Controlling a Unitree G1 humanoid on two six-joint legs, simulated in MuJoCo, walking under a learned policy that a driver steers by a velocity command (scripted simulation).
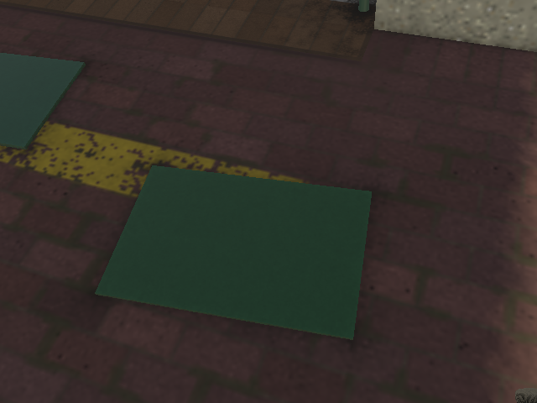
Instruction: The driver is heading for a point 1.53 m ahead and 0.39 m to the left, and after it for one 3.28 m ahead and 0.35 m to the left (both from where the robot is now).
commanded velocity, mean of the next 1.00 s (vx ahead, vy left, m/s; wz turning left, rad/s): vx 0.35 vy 0.00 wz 0.41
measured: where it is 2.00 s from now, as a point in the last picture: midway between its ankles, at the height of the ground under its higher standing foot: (203, 215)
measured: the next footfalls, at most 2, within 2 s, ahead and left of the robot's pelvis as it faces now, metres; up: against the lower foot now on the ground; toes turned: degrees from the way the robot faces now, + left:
left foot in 0.30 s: +0.04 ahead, +0.14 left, +0.00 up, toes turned +7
right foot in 0.68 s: +0.17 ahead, -0.07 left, +0.00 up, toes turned +32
